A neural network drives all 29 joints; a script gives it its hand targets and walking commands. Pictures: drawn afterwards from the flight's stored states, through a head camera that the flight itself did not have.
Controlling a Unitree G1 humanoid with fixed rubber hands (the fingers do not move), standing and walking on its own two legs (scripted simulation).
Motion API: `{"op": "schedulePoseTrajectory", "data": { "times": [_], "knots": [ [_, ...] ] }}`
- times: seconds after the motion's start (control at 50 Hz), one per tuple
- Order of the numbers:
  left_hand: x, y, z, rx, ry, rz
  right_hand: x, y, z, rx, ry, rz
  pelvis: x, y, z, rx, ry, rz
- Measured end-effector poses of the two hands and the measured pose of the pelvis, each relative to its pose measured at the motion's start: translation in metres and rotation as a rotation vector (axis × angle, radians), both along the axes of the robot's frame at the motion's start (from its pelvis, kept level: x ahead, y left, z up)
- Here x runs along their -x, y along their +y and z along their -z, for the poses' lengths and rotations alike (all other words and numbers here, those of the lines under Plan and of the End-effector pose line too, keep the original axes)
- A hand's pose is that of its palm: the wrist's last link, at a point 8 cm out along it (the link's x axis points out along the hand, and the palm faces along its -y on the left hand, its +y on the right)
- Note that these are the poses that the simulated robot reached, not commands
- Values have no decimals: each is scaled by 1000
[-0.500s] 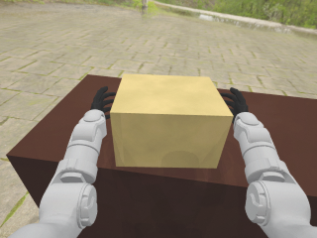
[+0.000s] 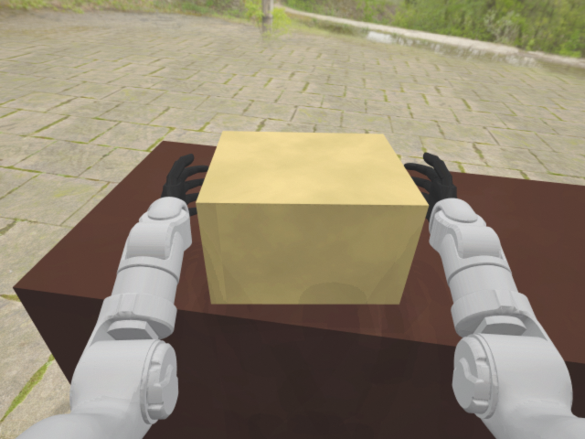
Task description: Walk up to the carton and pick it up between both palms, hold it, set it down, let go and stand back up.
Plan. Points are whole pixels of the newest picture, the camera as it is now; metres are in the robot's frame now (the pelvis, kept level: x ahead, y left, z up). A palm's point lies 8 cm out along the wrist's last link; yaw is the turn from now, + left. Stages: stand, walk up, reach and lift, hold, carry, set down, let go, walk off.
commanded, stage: hold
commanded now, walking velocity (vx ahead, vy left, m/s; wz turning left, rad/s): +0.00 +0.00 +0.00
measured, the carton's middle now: (304, 211) +0.44 +0.01 +0.15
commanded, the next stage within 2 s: none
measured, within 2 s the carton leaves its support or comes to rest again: neither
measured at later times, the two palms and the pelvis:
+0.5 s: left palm (167, 203) +0.35 +0.20 +0.20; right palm (445, 202) +0.36 -0.17 +0.23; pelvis -0.01 +0.00 +0.00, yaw +0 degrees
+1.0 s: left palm (167, 198) +0.35 +0.21 +0.21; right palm (444, 196) +0.37 -0.17 +0.23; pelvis -0.01 +0.00 +0.00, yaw +0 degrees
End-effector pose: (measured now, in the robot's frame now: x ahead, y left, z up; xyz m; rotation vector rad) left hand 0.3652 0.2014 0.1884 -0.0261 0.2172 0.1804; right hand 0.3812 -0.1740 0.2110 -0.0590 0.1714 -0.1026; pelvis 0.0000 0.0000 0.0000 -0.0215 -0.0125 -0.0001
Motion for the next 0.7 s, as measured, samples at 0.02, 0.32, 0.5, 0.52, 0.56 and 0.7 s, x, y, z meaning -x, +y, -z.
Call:
{"op": "schedulePoseTrajectory", "data": {
  "times": [0.02, 0.32, 0.5, 0.52, 0.56, 0.7],
  "knots": [
    [1, 0, -1, -1, -2, -1, 1, 0, -1, -1, -3, -1, 0, 0, 0, 0, -2, 0],
    [14, 2, -12, -14, 2, -4, 13, 2, -12, -8, -5, -2, 8, 1, 0, 1, -18, 0],
    [18, 4, -16, -6, 11, -8, 16, 4, -17, -7, 3, -2, 11, 1, 0, 1, -23, 0],
    [18, 4, -16, -5, 12, -9, 16, 5, -17, -7, 4, -2, 11, 1, 0, 1, -22, 0],
    [18, 4, -16, -3, 13, -9, 16, 5, -18, -6, 5, -2, 11, 1, 0, 1, -22, 0],
    [16, 4, -16, -3, 18, -9, 13, 5, -18, -6, 10, -2, 9, 1, 0, 1, -20, 0]
  ]
}}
